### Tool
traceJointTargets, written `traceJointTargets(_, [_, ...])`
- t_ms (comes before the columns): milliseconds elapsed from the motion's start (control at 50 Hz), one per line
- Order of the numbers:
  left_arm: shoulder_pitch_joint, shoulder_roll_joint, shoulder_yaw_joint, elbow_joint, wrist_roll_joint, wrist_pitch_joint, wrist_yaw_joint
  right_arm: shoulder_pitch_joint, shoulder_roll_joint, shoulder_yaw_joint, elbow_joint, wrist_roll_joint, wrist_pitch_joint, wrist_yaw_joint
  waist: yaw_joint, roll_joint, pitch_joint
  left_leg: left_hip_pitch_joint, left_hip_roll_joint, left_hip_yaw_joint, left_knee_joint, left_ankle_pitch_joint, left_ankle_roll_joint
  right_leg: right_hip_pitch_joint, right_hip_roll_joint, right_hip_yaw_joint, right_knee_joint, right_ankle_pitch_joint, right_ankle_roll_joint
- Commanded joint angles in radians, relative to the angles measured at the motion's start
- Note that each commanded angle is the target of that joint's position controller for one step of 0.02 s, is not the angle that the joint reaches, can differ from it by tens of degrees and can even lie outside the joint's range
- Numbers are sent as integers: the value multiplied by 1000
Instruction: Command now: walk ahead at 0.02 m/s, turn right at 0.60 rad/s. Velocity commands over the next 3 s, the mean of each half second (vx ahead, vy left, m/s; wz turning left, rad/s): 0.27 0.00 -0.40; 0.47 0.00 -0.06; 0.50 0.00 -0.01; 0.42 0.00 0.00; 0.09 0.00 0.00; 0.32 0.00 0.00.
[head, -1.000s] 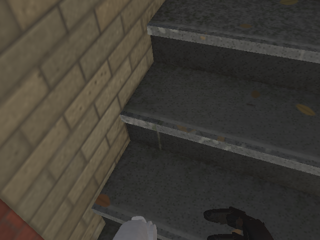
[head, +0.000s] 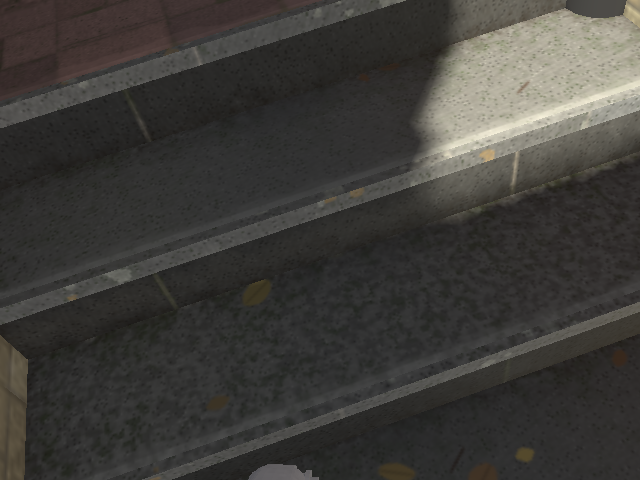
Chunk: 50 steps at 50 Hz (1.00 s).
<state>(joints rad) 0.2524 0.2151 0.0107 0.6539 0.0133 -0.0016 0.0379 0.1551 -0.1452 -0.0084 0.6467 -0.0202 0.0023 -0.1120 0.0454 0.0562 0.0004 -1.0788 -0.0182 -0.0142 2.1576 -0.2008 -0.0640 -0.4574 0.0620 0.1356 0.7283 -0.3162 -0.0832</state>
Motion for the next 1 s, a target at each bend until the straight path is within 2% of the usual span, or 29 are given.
traceJointTargets(20, [39, 156, 42, -84, -7, 6, 42, -94, -25, 2, -130, 5, -14, -3, 31, -229, -105, -263, -9, -31, 152, -101, -27, 417, -228, 371, -221, 389, -96])
traceJointTargets(120, [80, 142, 39, -85, -38, -9, 54, -103, -21, 15, -175, 5, -18, 39, 17, -180, -92, -312, 11, -57, 146, -153, -31, 488, -248, 426, -272, 222, -147])
traceJointTargets(200, [122, 159, 52, -40, -54, -19, 32, -93, 29, 30, -223, 20, -41, 24, -9, -186, -24, -414, 34, -99, 224, -258, 13, 468, -249, 472, -280, 113, -148])
traceJointTargets(260, [118, 167, 62, -7, -64, 2, 19, -164, 49, 47, -248, 8, -59, 24, 2, -200, 0, -374, 72, -39, 56, -235, 34, 356, -237, 451, -339, -5, -149])
traceJointTargets(280, [91, 167, 57, -2, -68, 18, 28, -170, 65, 66, -289, -4, -65, 23, -34, -178, -30, -283, 106, -97, -63, -284, 50, 299, -236, 451, -360, 21, -121])
traceJointTargets(300, [41, 200, 70, 1, -77, 36, 31, -184, 78, 84, -324, -15, -64, 25, -79, -185, -18, -116, 119, -13, -415, -344, 68, 192, -206, 380, -465, -13, -99])
traceJointTargets(320, [-14, 196, 81, -8, -99, 56, 29, -202, 69, 81, -330, -12, -65, 32, -98, -252, -16, 177, 95, 39, -608, -457, 91, 4, -185, 304, -514, 63, -81])
traceJointTargets(360, [-14, 256, 112, 12, -87, 36, -3, 31, -66, -7, -241, -19, -58, 40, -191, -338, -177, 743, -25, 232, -712, -436, 115, -59, -167, 186, -468, 836, -57])
traceJointTargets(380, [-19, 235, 104, 30, -108, 14, -17, 138, -127, -45, -214, -27, -61, 47, -255, -301, -220, 798, -32, 161, -907, -467, 139, 91, -148, 148, -297, 1215, -31])
traceJointTargets(400, [-68, 178, 97, 31, -100, -13, -25, 353, -204, -74, -122, -33, -62, 63, -334, -139, -235, 926, 1, -131, -1172, -362, 213, 43, -109, 188, 70, 1123, 10])
traceJointTargets(420, [-10, 39, 72, -18, -69, -21, -43, 427, -330, -78, -49, -23, -50, 59, -238, 605, -264, 1023, 265, -869, -1760, -164, 362, -180, 158, 172, 523, 36, 113])
traceJointTargets(440, [180, 50, 83, 58, -59, -27, -69, 321, -256, -57, -88, -2, -56, 66, -150, 440, -278, 972, 368, -1182, -1908, -429, 406, -267, 154, 324, 908, 26, 144])
traceJointTargets(460, [65, 87, 80, 23, -59, -20, -74, 222, -192, -47, -73, 29, -53, 77, -137, 306, -67, 799, 328, -1031, -1886, -658, 381, -363, 91, 202, 1009, 79, 142])
traceJointTargets(480, [-4, 87, 67, -21, -57, -9, -63, 176, -155, -39, -17, 37, -45, 79, -104, 204, 74, 663, 300, -821, -1814, -754, 354, -407, 34, 94, 1058, 129, 128])
traceJointTargets(500, [-55, 85, 58, -57, -49, 0, -57, 164, -119, -32, 22, 34, -43, 75, -67, 100, 132, 557, 283, -668, -1754, -689, 316, -409, 3, 60, 1067, 203, 112])
traceJointTargets(520, [-39, 71, 55, -58, -44, 9, -68, 169, -72, -14, 54, 23, -45, 67, -23, 82, 141, 485, 249, -531, -1739, -639, 288, -385, -29, 16, 1082, 249, 98])
traceJointTargets(560, [-13, 25, 47, -45, -53, 13, -80, 241, 3, 3, 112, 20, -35, 68, -18, 78, 123, 566, 219, -385, -1751, -512, 272, -434, -34, -27, 1128, 285, 76])
traceJointTargets(620, [-87, -69, 12, -75, -50, -3, -82, 420, -11, -7, 191, 34, -19, 92, -81, 6, 123, 788, 222, -256, -1806, -330, 275, -649, -29, -38, 1141, 209, 59])
traceJointTargets(640, [-111, -81, 1, -94, -33, -10, -92, 437, 15, -4, 206, 33, -14, 91, -84, -11, 117, 824, 220, -216, -1800, -250, 278, -688, -36, -20, 1121, 198, 67])
traceJointTargets(700, [-147, -87, -11, -120, -39, -5, -91, 444, -4, 0, 204, 28, -18, 75, -91, -30, 119, 918, 244, -198, -1883, -210, 308, -801, -111, -66, 998, 187, 127])
traceJointTargets(780, [-178, -91, -3, -119, -42, -17, -62, 498, -65, -10, 258, 2, -56, 60, -126, 76, 90, 1070, 276, -156, -1927, 8, 311, -899, -173, -143, 1060, 264, 144])
traceJointTargets(820, [-277, -121, -15, -144, -56, -33, -69, 612, -42, -7, 299, 5, -51, 57, -175, 49, 116, 1225, 316, -183, -1922, 99, 303, -1065, -200, -159, 1142, 214, 137])
traceJointTargets(860, [-432, -169, -46, -222, -56, -45, -89, 679, 4, 7, 342, 12, -27, 50, -206, 104, 172, 1306, 300, -176, -1929, 203, 270, -1243, -232, -217, 1180, 92, 137])
traceJointTargets(880, [-448, -191, -60, -258, -88, -49, -97, 663, 24, 16, 349, 13, -14, 49, -177, 120, 214, 1257, 299, -161, -1938, 265, 252, -1258, -269, -203, 1177, 65, 129])
traceJointTargets(920, [-578, -158, -78, -311, -97, -54, -108, 651, 1, 12, 356, 38, -10, 43, -204, 39, 234, 998, 316, -108, -2187, 301, 272, -846, -278, -340, 775, 118, 101])
traceJointTargets(940, [-572, -173, -84, -339, -118, -55, -106, 562, -24, 23, 356, 44, -27, 55, -139, 51, 203, 802, 303, -24, -2246, 648, 254, -419, -228, -413, 571, 109, 42])
traceJointTargets(960, [-492, -135, -56, -333, -86, -76, -98, 569, -103, 22, 379, 23, -50, 76, -73, 169, 45, 855, 291, 21, -2069, 1432, 268, -128, -87, -490, 669, 35, 5])
traceJointTargets(980, [-321, -74, -23, -291, -81, -64, -75, 561, -170, 16, 390, 6, -78, 81, 38, 267, -139, 940, 298, 50, -1892, 1992, 273, 82, -18, -472, 691, -7, -37])
traceJointTargets(1000, [-79, 55, 23, -253, -85, -63, -70, 509, -297, -18, 375, 8, -91, 83, 186, 361, -233, 1073, 295, 3, -1721, 2055, 245, 183, -24, -331, 401, -5, -90])
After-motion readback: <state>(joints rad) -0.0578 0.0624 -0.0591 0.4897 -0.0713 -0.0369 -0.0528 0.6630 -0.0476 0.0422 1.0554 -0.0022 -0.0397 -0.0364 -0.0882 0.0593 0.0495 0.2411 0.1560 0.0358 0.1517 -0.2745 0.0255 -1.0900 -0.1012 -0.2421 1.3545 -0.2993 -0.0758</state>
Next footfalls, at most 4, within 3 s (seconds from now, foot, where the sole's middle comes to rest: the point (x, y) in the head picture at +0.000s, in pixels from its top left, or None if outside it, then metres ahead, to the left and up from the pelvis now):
0.40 left None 0.26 0.23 -0.59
1.00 right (455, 304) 0.65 -0.11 -0.42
1.48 left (356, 130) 0.91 0.04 -0.25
2.02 right None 1.22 -0.17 -0.08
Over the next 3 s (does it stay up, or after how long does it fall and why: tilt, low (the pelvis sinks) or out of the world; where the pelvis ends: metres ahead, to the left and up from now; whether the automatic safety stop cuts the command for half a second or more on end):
stays up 1.35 -0.08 0.70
